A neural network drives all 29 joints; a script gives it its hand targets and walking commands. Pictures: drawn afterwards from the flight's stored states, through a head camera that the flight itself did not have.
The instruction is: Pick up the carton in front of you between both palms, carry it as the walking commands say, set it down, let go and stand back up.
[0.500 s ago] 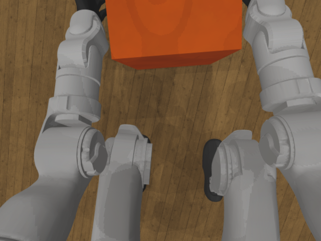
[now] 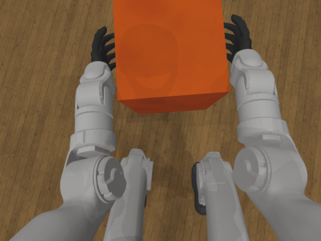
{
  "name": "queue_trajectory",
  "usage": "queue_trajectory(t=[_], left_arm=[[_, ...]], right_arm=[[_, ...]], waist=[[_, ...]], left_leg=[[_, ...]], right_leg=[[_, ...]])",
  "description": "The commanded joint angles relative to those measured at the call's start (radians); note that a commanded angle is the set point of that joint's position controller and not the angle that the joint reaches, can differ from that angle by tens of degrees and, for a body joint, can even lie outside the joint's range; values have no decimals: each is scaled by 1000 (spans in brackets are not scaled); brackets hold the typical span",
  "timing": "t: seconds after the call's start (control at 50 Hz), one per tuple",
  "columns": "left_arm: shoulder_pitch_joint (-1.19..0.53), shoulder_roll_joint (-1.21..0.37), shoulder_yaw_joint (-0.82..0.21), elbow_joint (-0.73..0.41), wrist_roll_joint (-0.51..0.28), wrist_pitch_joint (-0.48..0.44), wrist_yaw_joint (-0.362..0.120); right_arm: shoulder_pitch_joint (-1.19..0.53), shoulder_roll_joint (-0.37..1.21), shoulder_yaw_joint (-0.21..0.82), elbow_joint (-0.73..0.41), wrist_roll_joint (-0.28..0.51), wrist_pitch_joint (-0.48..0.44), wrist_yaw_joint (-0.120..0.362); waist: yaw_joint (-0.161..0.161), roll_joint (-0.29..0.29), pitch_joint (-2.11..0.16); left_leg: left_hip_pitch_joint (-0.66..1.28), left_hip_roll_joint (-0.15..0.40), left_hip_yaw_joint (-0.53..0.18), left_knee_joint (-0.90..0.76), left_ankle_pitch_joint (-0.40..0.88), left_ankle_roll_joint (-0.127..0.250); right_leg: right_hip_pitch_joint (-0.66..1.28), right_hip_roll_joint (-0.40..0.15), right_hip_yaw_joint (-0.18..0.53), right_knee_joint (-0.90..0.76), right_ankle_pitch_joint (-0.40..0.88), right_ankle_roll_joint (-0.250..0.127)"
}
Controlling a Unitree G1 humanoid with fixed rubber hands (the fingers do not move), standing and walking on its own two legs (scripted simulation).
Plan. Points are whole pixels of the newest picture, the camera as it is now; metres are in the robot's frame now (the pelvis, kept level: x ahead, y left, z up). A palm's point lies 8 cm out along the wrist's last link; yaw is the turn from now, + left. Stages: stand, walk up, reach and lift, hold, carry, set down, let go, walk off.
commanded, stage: reach and lift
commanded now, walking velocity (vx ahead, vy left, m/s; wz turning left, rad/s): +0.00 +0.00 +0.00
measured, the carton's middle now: (169, 67) +0.53 +0.02 -0.13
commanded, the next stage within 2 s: none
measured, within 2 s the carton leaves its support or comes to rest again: neither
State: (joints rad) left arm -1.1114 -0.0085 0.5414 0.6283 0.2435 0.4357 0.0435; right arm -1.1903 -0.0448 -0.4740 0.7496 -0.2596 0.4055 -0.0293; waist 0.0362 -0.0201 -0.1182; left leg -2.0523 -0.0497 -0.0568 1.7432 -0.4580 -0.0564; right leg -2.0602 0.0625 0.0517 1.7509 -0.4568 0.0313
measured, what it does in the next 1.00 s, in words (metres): rises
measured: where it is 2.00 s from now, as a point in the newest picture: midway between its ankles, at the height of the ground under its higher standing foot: (170, 195)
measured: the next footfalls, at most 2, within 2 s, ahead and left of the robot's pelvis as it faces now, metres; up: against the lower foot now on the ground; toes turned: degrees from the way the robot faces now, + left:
none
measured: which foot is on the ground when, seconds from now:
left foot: down 0.00-1.00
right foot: down 0.00-1.00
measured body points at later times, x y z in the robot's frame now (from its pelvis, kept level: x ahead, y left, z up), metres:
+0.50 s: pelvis +0.05 +0.00 +0.13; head +0.22 +0.00 +0.55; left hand +0.47 +0.16 +0.10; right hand +0.49 -0.14 +0.10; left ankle +0.12 +0.13 -0.45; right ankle +0.12 -0.12 -0.45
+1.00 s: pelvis +0.09 +0.00 +0.26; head +0.14 +0.00 +0.71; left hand +0.43 +0.16 +0.24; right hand +0.43 -0.15 +0.24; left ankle +0.12 +0.13 -0.45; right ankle +0.12 -0.12 -0.45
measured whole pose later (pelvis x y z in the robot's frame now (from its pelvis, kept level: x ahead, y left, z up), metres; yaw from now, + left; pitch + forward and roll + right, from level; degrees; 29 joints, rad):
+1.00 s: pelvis +0.09 +0.00 +0.26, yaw +0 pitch +12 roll +0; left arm -0.36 -0.16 0.34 0.46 0.25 0.45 0.00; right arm -0.37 0.16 -0.34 0.47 -0.25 0.43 -0.02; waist 0.01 0.00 -0.13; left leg -0.63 -0.02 -0.06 0.72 -0.31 -0.02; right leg -0.63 0.03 0.07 0.73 -0.31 0.01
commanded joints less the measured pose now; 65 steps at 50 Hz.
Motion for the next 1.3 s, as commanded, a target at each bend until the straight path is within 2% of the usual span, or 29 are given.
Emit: queue_trajectory(t=[0.0, 0.1, 0.24, 0.44, 0.74, 0.9, 1.06, 1.14, 1.22, 1.28], left_arm=[[-734, -1052, -585, -11, -209, -9, -285], [-613, -1083, -635, -34, -223, -1, -294], [-440, -1105, -634, -1, -199, -17, -296], [-258, -1132, -652, 2, -171, -44, -288], [33, -1157, -734, -60, -153, -47, -292], [193, -1150, -779, -108, -155, -20, -290], [322, -1128, -849, -213, -184, 56, -283], [363, -1116, -854, -261, -194, 107, -281], [378, -1086, -792, -233, -161, 145, -287], [329, -1076, -736, -206, -136, 149, -294]], right_arm=[[-600, 1105, 490, 8, 192, 9, 268], [-495, 1166, 563, -35, 219, 19, 274], [-333, 1204, 577, -31, 198, 4, 261], [-148, 1219, 580, -49, 164, -24, 248], [128, 1248, 682, -143, 167, -23, 261], [292, 1232, 718, -197, 165, 5, 262], [419, 1196, 779, -313, 193, 84, 262], [468, 1188, 780, -352, 202, 138, 265], [475, 1159, 718, -332, 174, 175, 271], [422, 1147, 663, -304, 151, 181, 282]], waist=[[15, 1, -1210], [22, -17, -1187], [14, -34, -1022], [-3, -1, -860], [-9, 11, -648], [-21, 11, -495], [-29, 26, -329], [-34, 23, -227], [-37, 22, -91], [-32, 19, -36]], left_leg=[[686, -111, 156, -205, 152, 24], [754, -113, 143, -263, 218, 26], [814, -116, 116, -374, 218, 32], [1006, -115, 76, -567, 206, 38], [1390, -83, 17, -881, 307, 55], [1620, -69, -7, -1060, 413, 58], [1836, -53, -16, -1238, 490, 51], [1897, -48, -18, -1316, 447, 54], [1907, -43, -16, -1366, 339, 60], [1893, -40, -10, -1375, 259, 66]], right_leg=[[688, 117, -133, -211, 126, -16], [770, 118, -120, -272, 193, -4], [861, 114, -91, -392, 202, 0], [1038, 110, -54, -579, 198, -13], [1410, 78, 7, -891, 300, -24], [1618, 60, 23, -1068, 406, -26], [1836, 44, 23, -1243, 484, -22], [1907, 37, 23, -1318, 451, -24], [1900, 29, 19, -1368, 343, -30], [1885, 25, 14, -1376, 257, -36]])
